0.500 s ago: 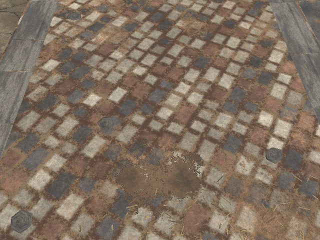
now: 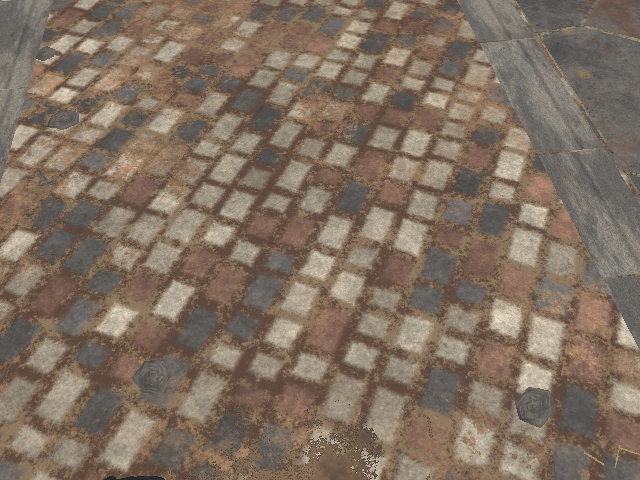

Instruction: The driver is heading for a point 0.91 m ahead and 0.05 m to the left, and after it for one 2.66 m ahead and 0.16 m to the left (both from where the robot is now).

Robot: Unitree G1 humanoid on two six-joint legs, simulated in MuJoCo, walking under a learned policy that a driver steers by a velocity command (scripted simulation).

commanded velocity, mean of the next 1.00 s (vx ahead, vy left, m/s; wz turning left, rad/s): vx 0.44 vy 0.00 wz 0.00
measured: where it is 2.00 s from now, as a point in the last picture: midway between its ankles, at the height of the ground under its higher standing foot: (304, 410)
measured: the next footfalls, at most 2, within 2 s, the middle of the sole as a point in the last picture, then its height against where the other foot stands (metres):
right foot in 0.02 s outside the picture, level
left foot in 0.58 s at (260, 470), level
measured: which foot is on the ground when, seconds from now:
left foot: down 0.00-0.04, up 0.06-0.56, down 0.58-1.00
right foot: up 0.00-0.00, down 0.02-0.58, up 0.60-1.00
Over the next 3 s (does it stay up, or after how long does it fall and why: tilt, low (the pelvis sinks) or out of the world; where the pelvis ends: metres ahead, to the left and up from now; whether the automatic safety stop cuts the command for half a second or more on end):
stays up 0.78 0.02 0.00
